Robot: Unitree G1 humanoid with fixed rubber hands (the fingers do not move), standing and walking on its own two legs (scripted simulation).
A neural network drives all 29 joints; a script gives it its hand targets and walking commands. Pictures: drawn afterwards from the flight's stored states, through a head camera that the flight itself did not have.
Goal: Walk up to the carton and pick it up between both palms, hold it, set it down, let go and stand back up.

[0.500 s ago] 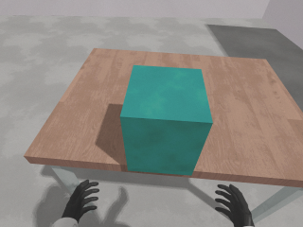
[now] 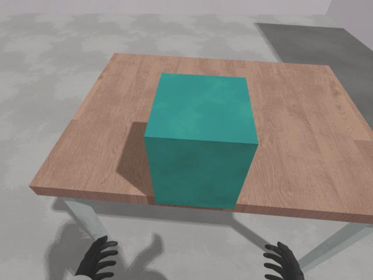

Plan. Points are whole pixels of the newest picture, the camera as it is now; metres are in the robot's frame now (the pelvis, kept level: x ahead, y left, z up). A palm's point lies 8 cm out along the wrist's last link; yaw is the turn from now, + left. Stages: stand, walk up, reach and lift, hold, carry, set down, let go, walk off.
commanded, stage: set down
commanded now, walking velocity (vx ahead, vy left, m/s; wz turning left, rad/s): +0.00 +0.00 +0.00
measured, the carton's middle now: (198, 143) +0.42 +0.01 +0.06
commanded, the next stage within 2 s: let go in 0.86 s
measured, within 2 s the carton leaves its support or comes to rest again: neither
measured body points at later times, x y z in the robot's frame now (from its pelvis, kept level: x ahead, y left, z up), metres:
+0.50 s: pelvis +0.00 +0.01 +0.00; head +0.04 +0.02 +0.45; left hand +0.16 +0.23 -0.09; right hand +0.16 -0.19 -0.10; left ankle -0.01 +0.11 -0.75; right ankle +0.00 -0.08 -0.75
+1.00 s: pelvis +0.00 +0.00 -0.01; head +0.04 +0.01 +0.44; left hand +0.17 +0.23 -0.11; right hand +0.17 -0.21 -0.12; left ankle -0.01 +0.11 -0.75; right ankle +0.00 -0.08 -0.75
